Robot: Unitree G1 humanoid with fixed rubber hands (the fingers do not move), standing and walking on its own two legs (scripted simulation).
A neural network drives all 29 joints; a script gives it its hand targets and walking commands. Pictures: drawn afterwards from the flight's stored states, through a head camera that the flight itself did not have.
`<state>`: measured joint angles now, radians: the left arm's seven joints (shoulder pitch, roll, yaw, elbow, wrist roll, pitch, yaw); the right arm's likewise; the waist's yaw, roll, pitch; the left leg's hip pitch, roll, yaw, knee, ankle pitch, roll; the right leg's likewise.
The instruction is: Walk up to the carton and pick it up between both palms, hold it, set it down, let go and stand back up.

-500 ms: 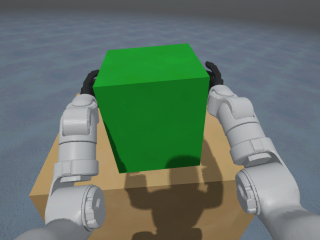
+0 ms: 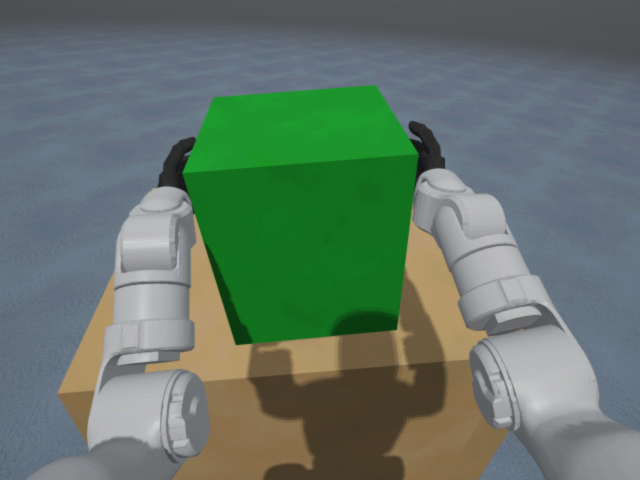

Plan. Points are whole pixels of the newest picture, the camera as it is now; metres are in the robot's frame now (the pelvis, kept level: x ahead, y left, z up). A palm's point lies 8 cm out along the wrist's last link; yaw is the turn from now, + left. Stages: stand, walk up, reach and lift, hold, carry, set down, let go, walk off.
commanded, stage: set down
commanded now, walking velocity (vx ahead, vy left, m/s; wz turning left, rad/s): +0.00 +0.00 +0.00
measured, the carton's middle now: (306, 214) +0.38 +0.01 +0.22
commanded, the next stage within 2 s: none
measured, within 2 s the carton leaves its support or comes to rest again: neither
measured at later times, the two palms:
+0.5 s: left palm (174, 209) +0.39 +0.17 +0.22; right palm (405, 212) +0.39 -0.13 +0.21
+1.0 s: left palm (182, 228) +0.40 +0.17 +0.18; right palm (402, 223) +0.40 -0.13 +0.19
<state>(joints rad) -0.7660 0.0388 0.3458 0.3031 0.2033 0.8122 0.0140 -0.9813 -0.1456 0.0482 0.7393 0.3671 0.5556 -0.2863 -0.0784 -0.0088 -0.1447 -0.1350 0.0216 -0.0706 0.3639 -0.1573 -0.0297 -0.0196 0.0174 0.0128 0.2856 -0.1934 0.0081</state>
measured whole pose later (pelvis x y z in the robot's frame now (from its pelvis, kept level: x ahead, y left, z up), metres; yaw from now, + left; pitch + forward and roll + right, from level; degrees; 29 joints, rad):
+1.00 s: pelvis +0.00 +0.00 +0.00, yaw +0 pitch -7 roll +0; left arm -0.81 0.01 0.42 0.65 0.34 0.37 -0.02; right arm -0.89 0.00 -0.28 0.98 -0.04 0.07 -0.15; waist -0.03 -0.08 0.00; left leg -0.04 0.01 -0.03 0.30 -0.14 -0.02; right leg 0.06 -0.01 0.00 0.25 -0.19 0.02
